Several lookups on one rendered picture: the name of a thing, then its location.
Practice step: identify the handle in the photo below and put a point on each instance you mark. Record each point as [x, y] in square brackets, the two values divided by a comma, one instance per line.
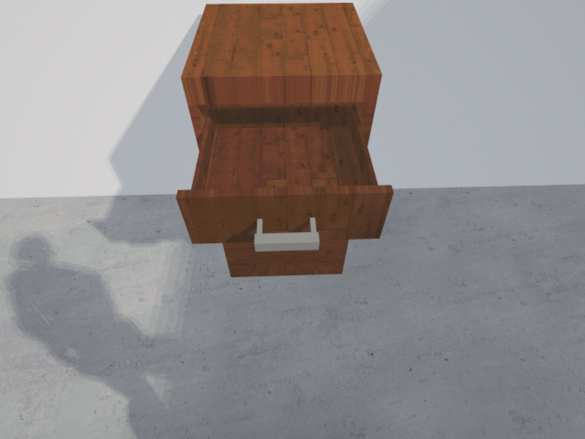
[292, 241]

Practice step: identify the cabinet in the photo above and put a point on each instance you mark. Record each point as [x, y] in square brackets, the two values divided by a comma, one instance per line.
[269, 55]

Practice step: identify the drawer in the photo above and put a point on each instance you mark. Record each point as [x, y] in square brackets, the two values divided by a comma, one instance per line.
[284, 165]

